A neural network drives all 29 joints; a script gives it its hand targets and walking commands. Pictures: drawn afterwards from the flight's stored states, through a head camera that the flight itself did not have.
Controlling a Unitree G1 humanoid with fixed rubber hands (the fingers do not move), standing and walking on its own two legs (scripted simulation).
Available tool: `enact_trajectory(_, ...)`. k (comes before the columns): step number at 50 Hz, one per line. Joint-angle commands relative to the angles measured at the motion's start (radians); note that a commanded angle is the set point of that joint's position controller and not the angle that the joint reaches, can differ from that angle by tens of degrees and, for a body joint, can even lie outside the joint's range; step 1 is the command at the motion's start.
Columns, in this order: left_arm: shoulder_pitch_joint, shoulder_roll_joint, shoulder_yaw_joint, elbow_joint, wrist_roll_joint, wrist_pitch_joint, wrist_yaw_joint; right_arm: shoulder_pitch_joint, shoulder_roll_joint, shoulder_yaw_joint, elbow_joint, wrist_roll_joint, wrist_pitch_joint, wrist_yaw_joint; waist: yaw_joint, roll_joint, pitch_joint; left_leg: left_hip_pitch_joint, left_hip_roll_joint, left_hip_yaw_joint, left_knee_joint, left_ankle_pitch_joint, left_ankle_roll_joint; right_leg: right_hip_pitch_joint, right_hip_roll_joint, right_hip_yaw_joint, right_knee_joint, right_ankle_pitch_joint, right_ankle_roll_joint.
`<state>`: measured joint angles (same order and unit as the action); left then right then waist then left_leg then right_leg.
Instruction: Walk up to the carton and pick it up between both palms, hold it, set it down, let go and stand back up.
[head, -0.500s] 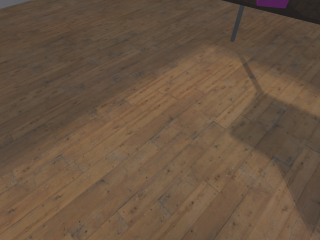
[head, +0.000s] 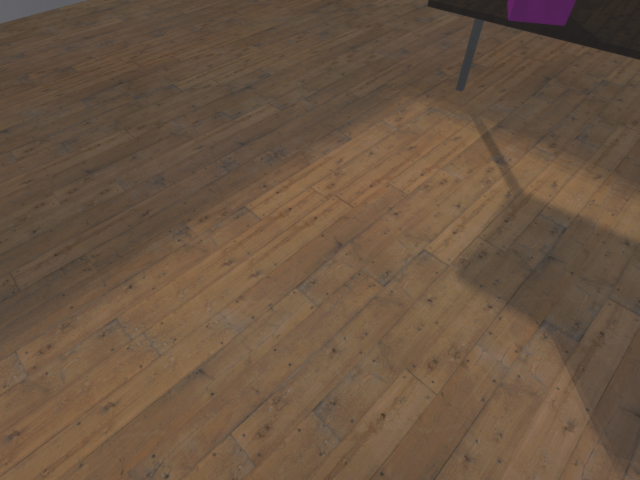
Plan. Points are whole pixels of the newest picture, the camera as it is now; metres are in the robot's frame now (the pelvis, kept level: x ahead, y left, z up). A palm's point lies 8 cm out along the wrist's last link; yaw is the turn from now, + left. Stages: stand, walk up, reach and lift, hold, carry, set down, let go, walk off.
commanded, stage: stand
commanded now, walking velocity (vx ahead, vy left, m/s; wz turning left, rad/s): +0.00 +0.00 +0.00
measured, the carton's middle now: out of the picture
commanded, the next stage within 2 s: none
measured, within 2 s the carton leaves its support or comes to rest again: neither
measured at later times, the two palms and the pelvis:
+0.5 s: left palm out of the picture +0.06 +0.29 -0.13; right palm out of the picture +0.06 -0.28 -0.12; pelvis +0.01 +0.00 +0.00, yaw +0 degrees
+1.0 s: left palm out of the picture +0.05 +0.29 -0.13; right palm out of the picture +0.06 -0.29 -0.12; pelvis +0.01 +0.00 +0.00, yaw +1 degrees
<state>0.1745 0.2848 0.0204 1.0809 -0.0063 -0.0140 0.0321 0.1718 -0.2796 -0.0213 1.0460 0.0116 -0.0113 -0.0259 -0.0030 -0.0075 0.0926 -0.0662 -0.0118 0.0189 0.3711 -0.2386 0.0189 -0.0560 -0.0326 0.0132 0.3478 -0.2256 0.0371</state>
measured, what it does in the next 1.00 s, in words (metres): stands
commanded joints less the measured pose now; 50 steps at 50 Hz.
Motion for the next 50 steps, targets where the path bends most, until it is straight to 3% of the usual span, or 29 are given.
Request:
enact_trajectory(1,0.015,0.182,0.040,-0.046,-0.001,-0.026,0.008,0.030,-0.185,-0.031,-0.023,0.005,-0.033,-0.012,0.004,0.019,-0.054,-0.024,0.146,-0.077,-0.076,0.298,0.006,0.019,-0.117,0.075,-0.041,0.268,-0.048)
enact_trajectory(2,0.009,0.230,0.063,-0.059,0.005,-0.028,0.006,0.001,-0.198,-0.041,-0.037,-0.016,-0.040,-0.014,0.013,-0.010,-0.097,0.026,0.148,-0.081,-0.067,0.324,0.010,0.018,-0.116,0.065,-0.039,0.294,-0.051)
enact_trajectory(4,0.007,0.189,0.049,-0.063,-0.003,-0.034,0.008,0.009,-0.187,-0.037,-0.033,0.008,-0.028,-0.012,-0.008,0.098,-0.091,0.028,0.144,-0.076,-0.064,0.423,0.002,0.003,-0.115,0.057,-0.029,0.316,-0.051)
enact_trajectory(6,-0.007,0.228,0.057,-0.055,-0.002,-0.028,0.011,0.000,-0.254,-0.056,-0.046,0.002,-0.028,-0.015,-0.003,-0.010,-0.074,-0.004,0.158,-0.080,-0.054,0.406,0.005,0.009,-0.114,0.044,-0.041,0.330,-0.055)
enact_trajectory(8,0.053,0.209,0.051,-0.045,0.006,-0.018,0.011,-0.018,-0.244,-0.054,-0.043,-0.008,-0.033,-0.018,0.032,0.012,-0.083,0.008,0.146,-0.084,-0.051,0.398,0.006,0.035,-0.114,0.044,-0.028,0.319,-0.054)
enact_trajectory(9,-0.022,0.227,0.049,-0.042,0.002,-0.022,0.009,-0.002,-0.234,-0.058,-0.042,-0.003,-0.035,-0.016,-0.007,-0.012,-0.053,-0.013,0.147,-0.104,-0.072,0.385,0.007,0.004,-0.111,0.049,-0.043,0.295,-0.043)
enact_trajectory(12,0.017,0.253,0.054,-0.027,0.007,-0.016,0.007,0.042,-0.232,-0.060,-0.029,0.002,-0.027,-0.017,-0.006,-0.012,-0.059,0.008,0.148,-0.088,-0.065,0.412,0.005,0.007,-0.108,0.034,-0.027,0.319,-0.047)
enact_trajectory(15,0.022,0.236,0.056,-0.030,-0.008,-0.016,0.012,0.024,-0.162,-0.032,-0.027,0.003,-0.024,-0.006,0.014,0.073,-0.060,-0.011,0.145,-0.076,-0.073,0.358,0.001,0.040,-0.107,0.056,-0.057,0.248,-0.038)
enact_trajectory(16,0.001,0.205,0.048,-0.028,-0.005,-0.017,0.017,0.046,-0.184,-0.040,-0.013,0.000,-0.021,-0.012,-0.014,0.038,-0.057,0.018,0.148,-0.079,-0.086,0.347,0.003,0.021,-0.124,0.058,-0.072,0.300,-0.046)
enact_trajectory(18,-0.024,0.241,0.051,-0.043,0.008,-0.019,0.014,-0.012,-0.217,-0.048,-0.043,-0.006,-0.031,-0.009,0.001,0.014,-0.028,0.011,0.143,-0.087,-0.072,0.412,-0.005,0.006,-0.112,0.054,-0.041,0.351,-0.051)
enact_trajectory(19,-0.012,0.275,0.071,-0.055,-0.001,-0.025,0.019,-0.032,-0.277,-0.065,-0.051,-0.020,-0.024,-0.018,0.024,-0.058,-0.075,-0.005,0.155,-0.102,-0.085,0.425,0.011,0.063,-0.114,0.042,-0.039,0.325,-0.052)
enact_trajectory(20,0.003,0.196,0.040,-0.029,0.003,-0.014,0.022,-0.004,-0.233,-0.051,-0.040,0.003,-0.019,-0.009,0.002,0.032,-0.100,0.020,0.150,-0.086,-0.077,0.378,0.006,0.037,-0.116,0.050,-0.050,0.291,-0.048)
enact_trajectory(21,-0.019,0.251,0.061,-0.034,0.006,-0.017,0.020,0.024,-0.198,-0.051,-0.019,-0.005,-0.027,-0.009,0.009,-0.027,-0.030,-0.001,0.137,-0.091,-0.090,0.384,0.003,0.005,-0.110,0.060,-0.050,0.279,-0.061)
enact_trajectory(22,-0.018,0.172,0.031,-0.048,0.002,-0.015,0.015,0.023,-0.221,-0.055,-0.025,0.010,-0.031,-0.020,-0.020,0.040,-0.021,0.028,0.150,-0.069,-0.083,0.402,0.006,-0.033,-0.112,0.055,-0.068,0.272,-0.046)
enact_trajectory(23,0.025,0.189,0.039,-0.028,-0.001,-0.016,0.011,0.020,-0.214,-0.049,-0.022,-0.001,-0.033,-0.010,0.016,0.016,-0.035,0.005,0.147,-0.096,-0.090,0.370,0.006,0.008,-0.107,0.033,-0.056,0.211,-0.043)
enact_trajectory(24,0.007,0.222,0.042,-0.027,0.000,-0.016,0.018,0.053,-0.187,-0.048,-0.028,0.005,-0.028,-0.009,-0.015,0.035,0.020,-0.017,0.145,-0.094,-0.096,0.325,-0.002,-0.028,-0.117,0.060,-0.048,0.241,-0.049)
enact_trajectory(27,-0.007,0.232,0.052,-0.034,0.010,-0.016,0.016,-0.013,-0.223,-0.052,-0.042,-0.019,-0.026,-0.013,0.026,0.013,-0.077,-0.002,0.151,-0.103,-0.075,0.414,0.006,0.034,-0.110,0.032,-0.047,0.269,-0.042)
enact_trajectory(28,-0.025,0.236,0.050,-0.042,0.008,-0.018,0.013,0.016,-0.214,-0.055,-0.041,-0.008,-0.033,-0.017,-0.010,0.019,-0.077,0.033,0.139,-0.074,-0.086,0.422,-0.003,0.012,-0.112,0.041,-0.042,0.315,-0.042)
enact_trajectory(29,-0.001,0.201,0.037,-0.047,-0.001,-0.020,0.005,-0.006,-0.280,-0.064,-0.039,-0.010,-0.042,-0.019,0.001,0.051,-0.107,0.048,0.149,-0.099,-0.062,0.395,0.003,0.024,-0.113,0.041,-0.054,0.247,-0.035)
enact_trajectory(30,0.014,0.237,0.042,-0.036,0.005,-0.023,0.009,0.026,-0.217,-0.060,-0.034,-0.008,-0.037,-0.008,0.006,-0.036,-0.072,0.012,0.146,-0.105,-0.085,0.425,0.002,0.030,-0.118,0.027,-0.032,0.285,-0.046)
enact_trajectory(35,-0.003,0.208,0.035,-0.044,-0.002,-0.018,0.000,0.027,-0.273,-0.073,-0.038,-0.007,-0.031,-0.013,-0.003,-0.030,-0.011,-0.039,0.152,-0.101,-0.069,0.354,0.007,0.004,-0.114,0.039,-0.042,0.228,-0.050)
enact_trajectory(37,0.011,0.269,0.062,-0.033,-0.001,-0.022,0.015,0.040,-0.226,-0.051,-0.033,0.000,-0.030,-0.009,-0.007,0.086,-0.062,-0.011,0.150,-0.095,-0.067,0.427,0.005,-0.005,-0.114,0.041,-0.033,0.280,-0.053)
enact_trajectory(38,0.037,0.288,0.065,-0.042,-0.006,-0.027,0.020,0.011,-0.206,-0.046,-0.038,-0.006,-0.033,-0.005,0.030,0.007,-0.081,-0.002,0.151,-0.101,-0.090,0.352,0.015,0.048,-0.119,0.034,-0.039,0.273,-0.039)
enact_trajectory(40,0.004,0.266,0.046,-0.043,0.009,-0.022,0.009,0.020,-0.259,-0.062,-0.037,0.002,-0.026,-0.014,0.001,0.023,-0.034,0.016,0.163,-0.110,-0.085,0.352,0.007,-0.035,-0.123,0.051,-0.042,0.246,-0.052)
enact_trajectory(41,-0.018,0.230,0.048,-0.043,0.002,-0.015,0.011,0.003,-0.248,-0.064,-0.029,0.000,-0.024,-0.011,0.024,-0.014,-0.066,-0.012,0.153,-0.113,-0.083,0.311,0.016,0.034,-0.117,0.031,-0.058,0.237,-0.052)
enact_trajectory(45,0.000,0.222,0.037,-0.047,-0.004,-0.022,0.013,0.029,-0.214,-0.056,-0.034,0.001,-0.035,-0.016,-0.011,0.055,-0.083,0.044,0.143,-0.087,-0.077,0.381,0.003,0.016,-0.118,0.050,-0.067,0.269,-0.052)
enact_trajectory(47,0.023,0.234,0.037,-0.035,0.000,-0.023,0.015,0.032,-0.243,-0.057,-0.032,-0.014,-0.028,-0.018,-0.002,0.026,-0.112,0.036,0.161,-0.111,-0.049,0.427,0.016,0.037,-0.125,0.036,-0.063,0.316,-0.051)
enact_trajectory(49,-0.018,0.206,0.023,-0.048,0.003,-0.012,0.013,0.043,-0.229,-0.065,-0.035,-0.002,-0.019,-0.023,-0.024,0.011,-0.004,0.018,0.142,-0.086,-0.095,0.295,0.001,-0.051,-0.115,0.059,-0.061,0.259,-0.055)
enact_trajectory(50,-0.030,0.185,0.020,-0.046,0.003,-0.010,0.013,0.031,-0.252,-0.065,-0.019,-0.020,-0.018,-0.027,0.007,0.003,-0.007,-0.028,0.164,-0.102,-0.070,0.317,0.004,-0.024,-0.118,0.032,-0.066,0.247,-0.055)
